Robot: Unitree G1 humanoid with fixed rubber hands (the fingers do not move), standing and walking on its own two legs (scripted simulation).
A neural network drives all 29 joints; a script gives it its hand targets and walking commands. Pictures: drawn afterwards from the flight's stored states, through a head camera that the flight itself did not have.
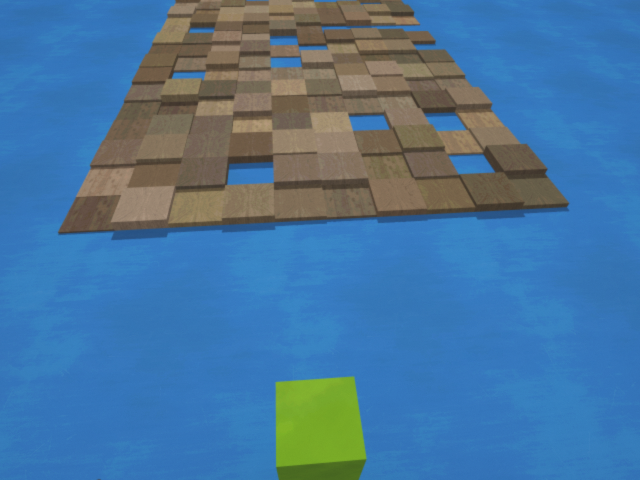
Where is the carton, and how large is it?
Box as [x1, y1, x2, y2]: [276, 376, 366, 479]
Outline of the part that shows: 353,376 276,382 276,468 279,479 358,479 366,458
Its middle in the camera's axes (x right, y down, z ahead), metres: +0.00 +0.53 +1.06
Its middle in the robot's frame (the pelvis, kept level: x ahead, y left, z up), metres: +0.40 +0.00 -0.66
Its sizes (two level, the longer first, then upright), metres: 0.210 0.200 0.250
